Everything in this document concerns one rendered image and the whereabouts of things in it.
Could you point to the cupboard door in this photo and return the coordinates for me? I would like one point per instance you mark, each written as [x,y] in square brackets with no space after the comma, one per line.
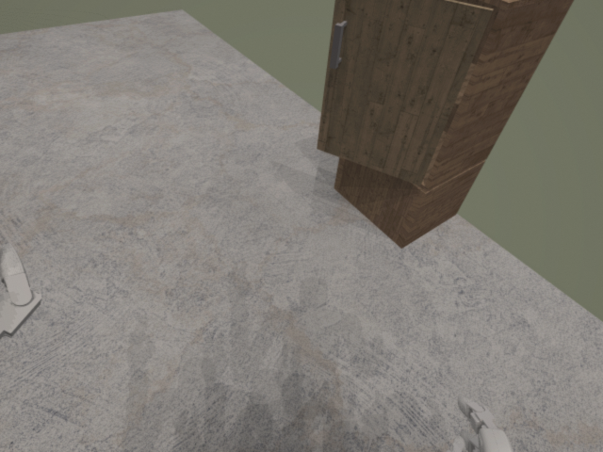
[403,64]

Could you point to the left robot hand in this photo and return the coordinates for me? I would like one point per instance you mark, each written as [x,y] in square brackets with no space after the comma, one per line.
[20,302]

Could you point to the handle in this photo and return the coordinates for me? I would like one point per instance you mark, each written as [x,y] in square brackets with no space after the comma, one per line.
[338,34]

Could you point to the right robot hand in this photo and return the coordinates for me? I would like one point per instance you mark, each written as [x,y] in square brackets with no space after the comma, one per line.
[491,439]

